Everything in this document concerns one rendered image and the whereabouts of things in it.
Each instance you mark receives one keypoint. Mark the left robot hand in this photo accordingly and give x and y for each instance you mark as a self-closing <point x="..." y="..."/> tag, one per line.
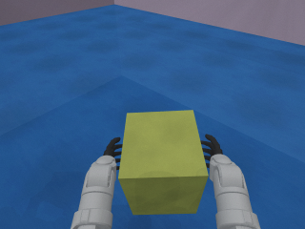
<point x="110" y="150"/>

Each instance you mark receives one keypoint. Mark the carton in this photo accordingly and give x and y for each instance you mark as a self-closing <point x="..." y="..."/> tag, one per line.
<point x="162" y="166"/>

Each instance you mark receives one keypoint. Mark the robot left forearm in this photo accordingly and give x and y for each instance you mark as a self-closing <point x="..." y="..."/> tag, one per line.
<point x="95" y="207"/>

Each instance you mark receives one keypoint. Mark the robot right forearm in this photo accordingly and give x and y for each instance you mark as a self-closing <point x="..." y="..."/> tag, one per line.
<point x="234" y="209"/>

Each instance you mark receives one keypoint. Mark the right robot hand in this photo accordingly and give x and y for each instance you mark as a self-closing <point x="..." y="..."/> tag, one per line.
<point x="215" y="148"/>

